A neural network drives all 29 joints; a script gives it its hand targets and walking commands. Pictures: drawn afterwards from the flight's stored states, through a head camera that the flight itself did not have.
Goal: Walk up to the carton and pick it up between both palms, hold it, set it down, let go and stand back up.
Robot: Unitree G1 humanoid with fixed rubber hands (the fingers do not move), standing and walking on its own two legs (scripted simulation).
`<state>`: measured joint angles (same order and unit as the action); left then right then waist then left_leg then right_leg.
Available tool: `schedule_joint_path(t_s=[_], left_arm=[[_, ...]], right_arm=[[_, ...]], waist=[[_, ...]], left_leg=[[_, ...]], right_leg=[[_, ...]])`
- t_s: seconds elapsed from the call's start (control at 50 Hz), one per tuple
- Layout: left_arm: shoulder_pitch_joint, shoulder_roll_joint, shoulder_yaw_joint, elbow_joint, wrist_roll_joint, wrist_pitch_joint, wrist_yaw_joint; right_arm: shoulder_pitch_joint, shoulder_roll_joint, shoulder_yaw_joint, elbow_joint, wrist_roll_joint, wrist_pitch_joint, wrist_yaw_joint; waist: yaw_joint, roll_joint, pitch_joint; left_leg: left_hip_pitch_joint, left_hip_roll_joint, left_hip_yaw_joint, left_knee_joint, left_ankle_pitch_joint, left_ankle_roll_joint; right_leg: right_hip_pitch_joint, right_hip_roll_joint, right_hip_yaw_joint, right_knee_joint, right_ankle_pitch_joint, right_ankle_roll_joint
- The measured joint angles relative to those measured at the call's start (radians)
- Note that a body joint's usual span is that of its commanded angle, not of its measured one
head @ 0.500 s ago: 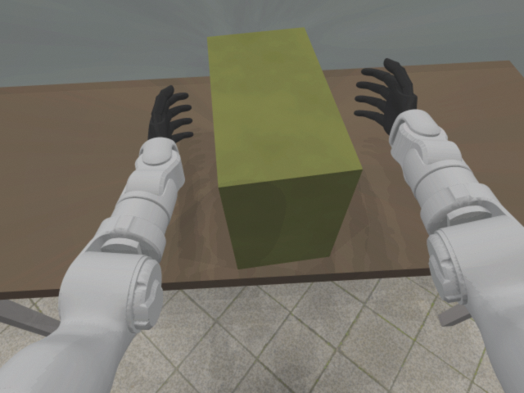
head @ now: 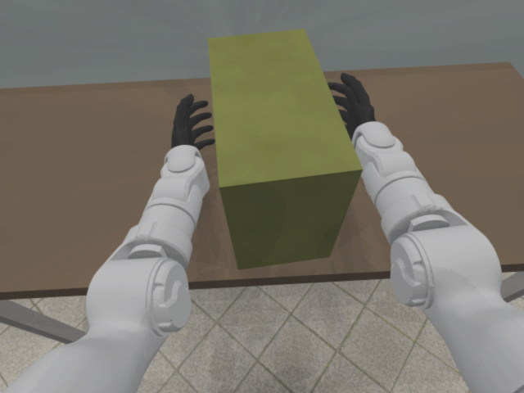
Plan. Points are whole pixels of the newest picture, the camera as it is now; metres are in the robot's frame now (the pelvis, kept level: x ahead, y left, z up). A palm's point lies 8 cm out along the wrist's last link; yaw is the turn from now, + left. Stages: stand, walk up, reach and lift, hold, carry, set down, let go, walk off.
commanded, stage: reach and lift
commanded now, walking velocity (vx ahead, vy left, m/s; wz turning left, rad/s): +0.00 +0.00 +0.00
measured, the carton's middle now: (270, 151) +0.49 +0.02 +0.06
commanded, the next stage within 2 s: none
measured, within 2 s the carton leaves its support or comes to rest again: neither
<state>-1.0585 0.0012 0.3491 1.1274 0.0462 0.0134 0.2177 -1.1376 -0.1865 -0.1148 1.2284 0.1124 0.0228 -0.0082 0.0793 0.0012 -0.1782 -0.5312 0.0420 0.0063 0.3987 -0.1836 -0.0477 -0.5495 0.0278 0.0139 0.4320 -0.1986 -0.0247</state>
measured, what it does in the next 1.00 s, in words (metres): stands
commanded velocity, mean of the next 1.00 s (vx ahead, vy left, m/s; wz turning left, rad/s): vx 0.00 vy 0.00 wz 0.00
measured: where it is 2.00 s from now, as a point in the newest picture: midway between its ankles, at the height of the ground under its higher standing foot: outside the picture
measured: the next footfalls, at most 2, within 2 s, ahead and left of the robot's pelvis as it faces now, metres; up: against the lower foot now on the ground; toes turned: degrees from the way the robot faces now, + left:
none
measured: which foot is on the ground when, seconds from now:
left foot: down 0.00-1.00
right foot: down 0.00-1.00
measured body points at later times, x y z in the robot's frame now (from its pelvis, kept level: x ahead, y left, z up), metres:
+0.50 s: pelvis +0.00 +0.00 +0.00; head +0.07 -0.01 +0.45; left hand +0.46 +0.15 +0.11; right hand +0.49 -0.11 +0.12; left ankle -0.02 +0.15 -0.74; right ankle -0.02 -0.10 -0.74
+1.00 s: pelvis +0.00 -0.01 +0.00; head +0.08 -0.02 +0.45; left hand +0.46 +0.15 +0.11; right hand +0.49 -0.11 +0.12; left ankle -0.02 +0.15 -0.74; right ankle -0.01 -0.10 -0.74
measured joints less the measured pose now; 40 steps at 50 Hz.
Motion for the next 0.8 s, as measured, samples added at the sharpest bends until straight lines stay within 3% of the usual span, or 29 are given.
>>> schedule_joint_path(t_s=[0.12,0.2,0.38,0.8], left_arm=[[0.000,-0.017,0.053,-0.011,0.063,0.000,-0.002],[0.000,-0.031,0.117,-0.015,0.131,-0.013,-0.024],[0.018,-0.070,0.223,-0.083,0.240,0.002,-0.064],[0.032,-0.112,0.316,-0.155,0.320,0.035,-0.093]], right_arm=[[0.011,0.026,-0.080,-0.001,-0.085,-0.018,-0.003],[0.013,0.051,-0.176,-0.002,-0.185,-0.040,-0.002],[0.032,0.101,-0.376,-0.049,-0.380,-0.064,0.042],[0.059,0.169,-0.514,-0.138,-0.510,-0.059,0.064]], waist=[[0.000,0.000,0.000],[0.000,0.000,0.002],[0.000,0.000,0.023],[0.000,-0.002,0.066]], left_leg=[[0.000,0.000,0.000,0.000,0.002,0.000],[0.000,0.000,0.001,0.000,0.003,0.000],[0.028,0.000,0.003,-0.011,0.006,0.000],[0.090,0.000,0.007,-0.038,0.012,0.000]], right_leg=[[0.000,0.000,0.000,0.000,0.002,0.000],[0.000,0.000,0.000,0.000,0.003,0.000],[0.022,-0.001,0.000,0.000,0.002,0.000],[0.071,-0.001,0.000,0.000,-0.005,0.000]])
